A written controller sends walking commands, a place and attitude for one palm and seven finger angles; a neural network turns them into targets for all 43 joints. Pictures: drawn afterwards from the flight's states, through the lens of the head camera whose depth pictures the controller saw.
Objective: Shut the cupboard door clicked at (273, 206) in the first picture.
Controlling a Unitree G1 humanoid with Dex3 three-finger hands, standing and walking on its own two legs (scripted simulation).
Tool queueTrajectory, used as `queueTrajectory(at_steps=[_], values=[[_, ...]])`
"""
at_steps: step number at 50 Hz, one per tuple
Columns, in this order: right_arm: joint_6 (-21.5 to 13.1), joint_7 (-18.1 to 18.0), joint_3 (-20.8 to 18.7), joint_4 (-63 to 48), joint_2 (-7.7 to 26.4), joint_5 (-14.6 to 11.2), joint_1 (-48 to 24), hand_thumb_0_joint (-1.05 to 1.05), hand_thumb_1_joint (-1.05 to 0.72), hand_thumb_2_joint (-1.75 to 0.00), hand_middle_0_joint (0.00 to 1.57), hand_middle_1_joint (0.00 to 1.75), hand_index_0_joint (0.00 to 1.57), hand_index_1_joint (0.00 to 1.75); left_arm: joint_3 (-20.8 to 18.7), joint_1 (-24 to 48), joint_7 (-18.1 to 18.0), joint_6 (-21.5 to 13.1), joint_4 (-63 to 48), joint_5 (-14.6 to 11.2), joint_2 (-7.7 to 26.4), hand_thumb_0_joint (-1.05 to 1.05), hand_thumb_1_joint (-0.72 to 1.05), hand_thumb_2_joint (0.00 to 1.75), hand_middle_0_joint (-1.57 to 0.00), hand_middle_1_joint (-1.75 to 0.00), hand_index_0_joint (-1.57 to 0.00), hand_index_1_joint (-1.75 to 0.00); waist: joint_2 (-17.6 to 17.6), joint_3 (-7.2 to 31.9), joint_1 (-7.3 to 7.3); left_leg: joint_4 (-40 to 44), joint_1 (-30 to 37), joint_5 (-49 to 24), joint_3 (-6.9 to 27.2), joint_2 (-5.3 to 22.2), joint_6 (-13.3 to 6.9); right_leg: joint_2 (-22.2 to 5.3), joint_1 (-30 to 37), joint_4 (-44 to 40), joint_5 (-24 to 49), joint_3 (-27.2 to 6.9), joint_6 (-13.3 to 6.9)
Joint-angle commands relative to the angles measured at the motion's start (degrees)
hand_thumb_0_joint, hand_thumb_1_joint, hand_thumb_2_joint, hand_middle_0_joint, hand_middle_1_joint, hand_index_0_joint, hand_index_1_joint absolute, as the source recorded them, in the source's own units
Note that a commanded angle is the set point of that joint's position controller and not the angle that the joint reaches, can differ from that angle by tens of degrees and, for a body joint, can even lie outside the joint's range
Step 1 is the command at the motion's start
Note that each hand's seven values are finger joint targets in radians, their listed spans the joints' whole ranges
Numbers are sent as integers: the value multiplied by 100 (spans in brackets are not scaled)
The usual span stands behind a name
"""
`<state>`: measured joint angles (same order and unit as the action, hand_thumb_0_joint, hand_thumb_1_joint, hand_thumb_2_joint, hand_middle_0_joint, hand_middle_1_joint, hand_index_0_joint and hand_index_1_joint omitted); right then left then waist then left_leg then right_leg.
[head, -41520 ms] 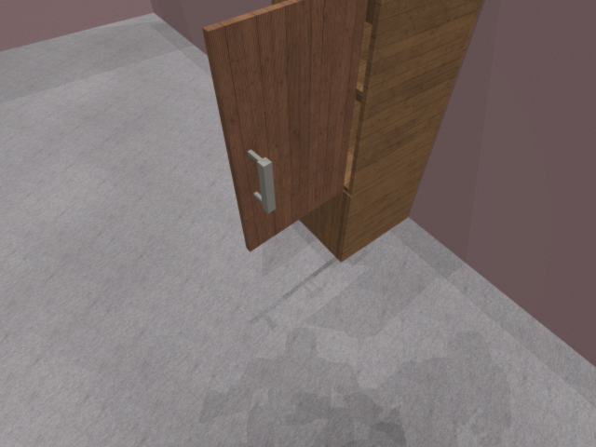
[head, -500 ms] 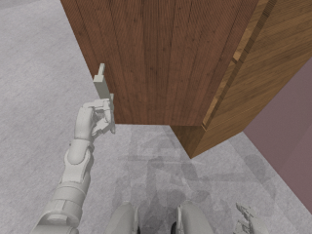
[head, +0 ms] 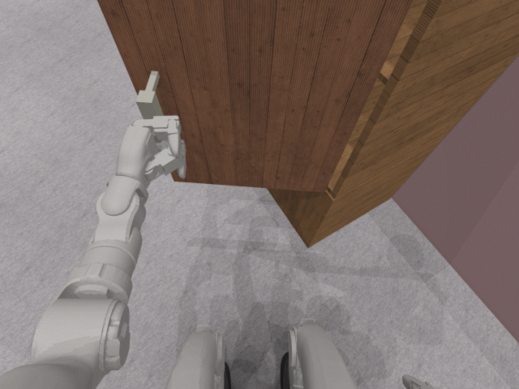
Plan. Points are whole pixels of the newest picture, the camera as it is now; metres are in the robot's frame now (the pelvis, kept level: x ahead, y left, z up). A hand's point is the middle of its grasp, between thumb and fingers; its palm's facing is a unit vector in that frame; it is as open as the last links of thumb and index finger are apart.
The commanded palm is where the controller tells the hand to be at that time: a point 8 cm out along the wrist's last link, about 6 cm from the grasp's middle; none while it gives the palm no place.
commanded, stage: push the door shut along its arc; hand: left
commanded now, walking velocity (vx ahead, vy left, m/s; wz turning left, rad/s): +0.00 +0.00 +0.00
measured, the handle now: (161, 119) +0.53 +0.15 +0.04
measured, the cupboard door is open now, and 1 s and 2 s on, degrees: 55 42 30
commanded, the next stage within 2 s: pull the fist back off the door in 1.22 s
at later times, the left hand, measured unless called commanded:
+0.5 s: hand (204, 125) +0.51 +0.07 +0.04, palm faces -0.34 -0.94 -0.05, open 3.1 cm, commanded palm +0.52 +0.12 +0.05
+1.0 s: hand (221, 103) +0.56 +0.05 +0.05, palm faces -0.43 -0.90 -0.04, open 3.1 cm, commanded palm +0.58 +0.08 +0.05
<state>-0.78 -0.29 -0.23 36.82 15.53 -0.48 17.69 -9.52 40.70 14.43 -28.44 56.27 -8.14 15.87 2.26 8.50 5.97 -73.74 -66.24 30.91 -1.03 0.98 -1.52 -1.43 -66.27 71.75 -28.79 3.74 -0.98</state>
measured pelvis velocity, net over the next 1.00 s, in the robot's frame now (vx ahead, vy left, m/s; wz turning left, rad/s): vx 0.00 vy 0.00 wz -0.04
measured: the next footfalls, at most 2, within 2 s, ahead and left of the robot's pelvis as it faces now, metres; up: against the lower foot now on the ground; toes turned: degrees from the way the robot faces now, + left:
none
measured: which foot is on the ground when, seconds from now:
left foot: down 0.00-1.00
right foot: down 0.00-1.00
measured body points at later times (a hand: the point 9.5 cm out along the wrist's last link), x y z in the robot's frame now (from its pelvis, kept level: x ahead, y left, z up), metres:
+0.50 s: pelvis +0.00 +0.01 -0.02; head +0.15 +0.01 +0.40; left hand +0.53 +0.13 +0.05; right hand +0.01 -0.27 -0.13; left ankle +0.03 +0.10 -0.62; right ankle +0.05 -0.12 -0.62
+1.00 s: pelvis +0.00 +0.00 -0.03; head +0.19 +0.00 +0.38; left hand +0.58 +0.10 +0.05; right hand -0.02 -0.27 -0.14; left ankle +0.03 +0.10 -0.62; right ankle +0.05 -0.12 -0.62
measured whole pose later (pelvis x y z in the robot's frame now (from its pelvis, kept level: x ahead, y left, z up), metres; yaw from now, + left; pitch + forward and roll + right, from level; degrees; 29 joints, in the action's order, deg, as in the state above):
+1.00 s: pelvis +0.00 +0.00 -0.03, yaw -2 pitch +31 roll -3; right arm -2.0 0.1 2.1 37.6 15.4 1.3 20.7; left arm -11.7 69.0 22.4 -17.1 71.3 -2.7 27.3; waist 3.5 7.2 13.7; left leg -80.2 -78.4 32.9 0.0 2.9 -1.4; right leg 0.4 -77.9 76.2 -29.4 4.6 -1.4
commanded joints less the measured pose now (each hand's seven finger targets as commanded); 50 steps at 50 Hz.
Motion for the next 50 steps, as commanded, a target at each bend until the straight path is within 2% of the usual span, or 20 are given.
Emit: queueTrajectory(at_steps=[1,5,6,9,11,16,20,24,28,31,34,37,39,41,42,43,45,46,48,50], values=[[-158,-29,-332,-415,910,23,643,0,-90,-90,20,30,20,30,-4,3077,57,-385,-1047,17,710,0,90,90,-130,-150,-130,-150,175,2706,407,919,1827,-1320,495,-82,-9,191,1068,-910,1089,-245,-96],[-124,-6,-317,-382,955,41,742,0,-90,-90,20,30,20,30,-127,3243,69,-396,-709,104,913,0,90,90,-130,-150,-130,-150,166,2764,431,900,1879,-1365,564,-61,4,226,934,-853,1036,-208,-118],[-121,6,-306,-379,942,48,729,0,-90,-90,20,30,20,30,20,3423,87,-374,-674,114,773,0,90,90,-130,-150,-130,-150,223,2681,541,871,1806,-1252,545,-69,-17,223,860,-885,964,-222,-105],[-126,-9,-292,-390,995,69,833,0,-90,-90,20,30,20,30,-173,3756,129,-369,-594,125,1063,0,90,90,-130,-150,-130,-150,231,2794,579,809,1720,-1233,569,-75,-47,245,842,-831,923,-223,-122],[-118,18,-289,-361,991,72,829,0,-90,-90,20,30,20,30,7,3820,206,-312,-441,165,901,0,90,90,-130,-150,-130,-150,418,2873,625,791,1874,-1283,610,-51,-15,238,658,-813,927,-207,-127],[-83,1,-252,-305,1058,79,956,0,-90,-90,20,30,20,30,-203,4275,297,-93,-66,168,1241,0,90,90,-130,-150,-130,-150,256,2725,803,649,1618,-1252,642,-13,-51,270,489,-767,888,-190,-116],[-109,29,-243,-343,1046,118,1056,0,-90,-90,20,30,20,30,-326,4455,354,-43,-218,179,1396,0,90,90,-130,-150,-130,-150,601,3281,707,564,1918,-1734,682,-14,-23,285,563,-629,1161,-170,-144],[-56,36,-218,-315,1050,114,1174,0,-90,-90,20,30,20,30,-353,4698,376,113,13,279,1522,0,90,90,-130,-150,-130,-150,463,3030,876,439,1614,-1662,649,10,-66,318,431,-615,1133,-180,-121],[-50,57,-215,-331,1050,143,1227,0,-90,-90,20,30,20,30,-500,4852,386,225,-97,325,1735,0,90,90,-130,-150,-130,-150,625,3337,816,376,1671,-1897,623,9,-60,330,607,-583,1323,-198,-132],[-42,57,-198,-301,1032,142,1282,0,-90,-90,20,30,20,30,-487,4976,446,347,97,348,1746,0,90,90,-130,-150,-130,-150,519,3290,934,277,1476,-1910,601,22,-91,353,591,-558,1406,-206,-101],[-46,43,-173,-350,1048,143,1365,0,-90,-90,20,30,20,30,-780,4956,509,433,81,374,2151,0,90,90,-130,-150,-130,-150,432,3401,882,231,1226,-1949,526,3,-119,370,909,-523,1589,-259,-115],[-57,42,-181,-326,1028,139,1355,0,-90,-90,20,30,20,30,-685,5045,607,518,131,434,2124,0,90,90,-130,-150,-130,-150,560,3317,905,172,1156,-1915,485,14,-107,375,823,-531,1574,-272,-102],[-94,37,-177,-300,1011,147,1417,0,-90,-90,20,30,20,30,-512,5261,672,572,132,398,1928,0,90,90,-130,-150,-130,-150,564,3307,1040,130,1238,-2004,507,11,-139,395,713,-521,1663,-251,-105],[-102,16,-182,-269,1058,141,1433,0,-90,-90,20,30,20,30,-572,5343,727,641,164,412,2075,0,90,90,-130,-150,-130,-150,615,3330,1034,109,1257,-1965,514,26,-124,391,633,-536,1577,-243,-105],[-125,11,-189,-234,1040,155,1453,0,-90,-90,20,30,20,30,-445,5542,764,669,85,398,1941,0,90,90,-130,-150,-130,-150,643,3423,1109,85,1312,-2019,522,23,-136,396,616,-524,1649,-243,-97],[-138,3,-198,-220,1051,151,1497,0,-90,-90,20,30,20,30,-499,5572,780,679,22,401,2021,0,90,90,-130,-150,-130,-150,667,3507,1067,82,1408,-2087,548,32,-125,400,610,-506,1663,-223,-109],[-179,-8,-217,-141,1051,158,1510,0,-90,-90,20,30,20,30,-206,5801,829,720,24,394,1676,0,90,90,-130,-150,-130,-150,889,3563,1181,62,1744,-2230,629,47,-105,388,239,-485,1650,-167,-111],[-186,-14,-214,-86,1060,164,1531,0,-90,-90,20,30,20,30,-174,5850,827,793,190,393,1636,0,90,90,-130,-150,-130,-150,797,3381,1250,47,1673,-2111,627,53,-116,402,140,-537,1531,-151,-106],[-218,-37,-186,-48,1070,175,1575,0,-90,-90,20,30,20,30,-237,6065,822,888,352,418,1776,0,90,90,-130,-150,-130,-150,681,3209,1316,8,1372,-1903,580,35,-146,419,190,-570,1404,-174,-108],[-284,-67,-173,11,1080,209,1589,0,-90,-90,20,30,20,30,-198,6483,832,881,236,434,1793,0,90,90,-130,-150,-130,-150,894,3409,1403,-88,1436,-1948,602,35,-158,418,54,-502,1418,-186,-120]])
